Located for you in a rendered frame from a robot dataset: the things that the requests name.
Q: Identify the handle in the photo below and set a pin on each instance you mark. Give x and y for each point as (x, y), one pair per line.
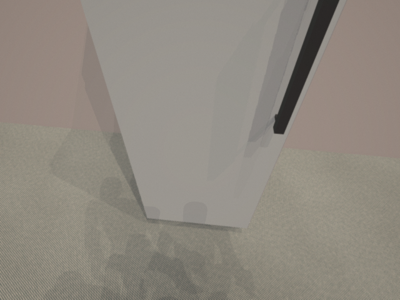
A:
(315, 34)

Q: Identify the fridge door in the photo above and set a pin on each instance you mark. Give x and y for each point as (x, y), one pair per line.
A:
(195, 86)

